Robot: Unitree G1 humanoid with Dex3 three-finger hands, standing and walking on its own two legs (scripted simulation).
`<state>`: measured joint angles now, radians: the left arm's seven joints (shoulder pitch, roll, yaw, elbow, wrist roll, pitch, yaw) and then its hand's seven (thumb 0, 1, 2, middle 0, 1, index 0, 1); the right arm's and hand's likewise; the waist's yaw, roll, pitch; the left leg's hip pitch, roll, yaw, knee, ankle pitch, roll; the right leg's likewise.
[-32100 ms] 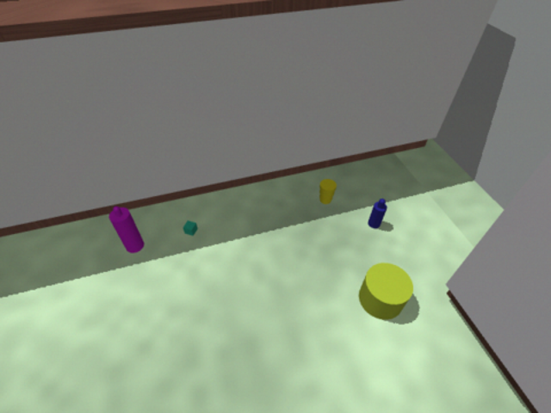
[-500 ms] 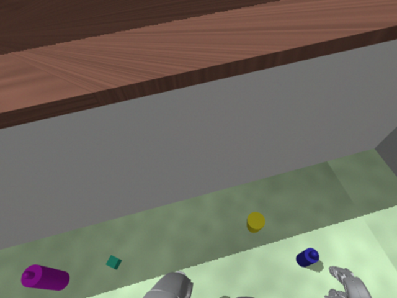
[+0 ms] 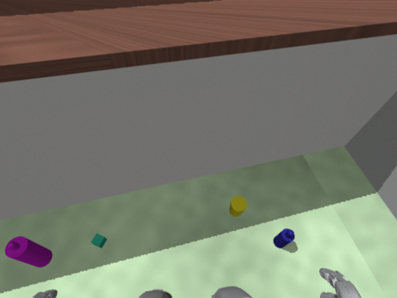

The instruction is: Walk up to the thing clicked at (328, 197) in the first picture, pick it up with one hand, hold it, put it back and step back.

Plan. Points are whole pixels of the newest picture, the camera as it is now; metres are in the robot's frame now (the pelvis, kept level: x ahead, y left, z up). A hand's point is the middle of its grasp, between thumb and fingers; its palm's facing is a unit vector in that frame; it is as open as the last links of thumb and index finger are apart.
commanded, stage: step back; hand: right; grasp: from above
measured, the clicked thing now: (236, 207) +0.56 -0.24 -0.71
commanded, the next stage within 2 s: none
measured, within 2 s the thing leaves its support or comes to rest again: neither
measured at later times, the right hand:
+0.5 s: hand out of the picture -0.06 -0.27 -0.16, palm faces -0.06 +0.92 -0.39, open 7.4 cm
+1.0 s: hand out of the picture -0.18 -0.22 -0.15, palm faces +0.04 +0.93 -0.37, open 7.4 cm
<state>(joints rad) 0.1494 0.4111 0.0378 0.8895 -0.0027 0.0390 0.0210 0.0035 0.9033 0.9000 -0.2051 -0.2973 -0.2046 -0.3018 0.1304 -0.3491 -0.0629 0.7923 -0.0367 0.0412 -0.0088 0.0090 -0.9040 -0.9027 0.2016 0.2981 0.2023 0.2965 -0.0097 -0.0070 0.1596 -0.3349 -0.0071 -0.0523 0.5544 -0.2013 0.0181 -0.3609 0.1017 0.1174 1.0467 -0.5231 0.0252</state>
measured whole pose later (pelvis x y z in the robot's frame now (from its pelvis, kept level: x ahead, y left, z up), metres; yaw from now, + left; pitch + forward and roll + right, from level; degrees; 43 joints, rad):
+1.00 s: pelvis -0.33 +0.04 -0.02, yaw -4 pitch -3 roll -3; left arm 0.23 0.35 0.04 0.89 0.04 0.02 0.02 0.01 0.90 0.90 -0.20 -0.30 -0.20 -0.30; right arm 0.06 -0.39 -0.07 0.72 -0.03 0.08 -0.01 0.01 -0.91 -0.90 0.20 0.30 0.20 0.30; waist 0.00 0.10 0.21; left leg -0.47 0.06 0.02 0.74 -0.27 0.03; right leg -0.23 0.08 -0.02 0.67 -0.38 -0.03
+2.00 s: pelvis -0.43 +0.10 -0.01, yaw -4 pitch -3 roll +1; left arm 0.24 0.38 0.05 0.99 0.01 0.02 0.01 0.01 0.90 0.90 -0.20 -0.30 -0.20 -0.30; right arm 0.12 -0.37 -0.05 0.97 -0.03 -0.03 0.00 0.01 -0.91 -0.90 0.20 0.30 0.20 0.30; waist 0.01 -0.03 0.07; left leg -0.31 0.01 0.06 0.62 -0.27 0.02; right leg -0.28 0.01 0.10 0.81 -0.52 0.00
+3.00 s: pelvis -0.42 +0.09 +0.02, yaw -4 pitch -3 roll +0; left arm 0.10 0.35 0.01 1.14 0.01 0.00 -0.02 0.00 0.90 0.90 -0.20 -0.30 -0.20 -0.30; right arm 0.11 -0.36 0.01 1.14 -0.01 -0.02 0.01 0.01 -0.91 -0.90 0.20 0.30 0.20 0.30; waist 0.00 -0.01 0.06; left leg -0.15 0.03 0.05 0.34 -0.14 0.00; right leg -0.07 -0.03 0.01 0.31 -0.18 0.04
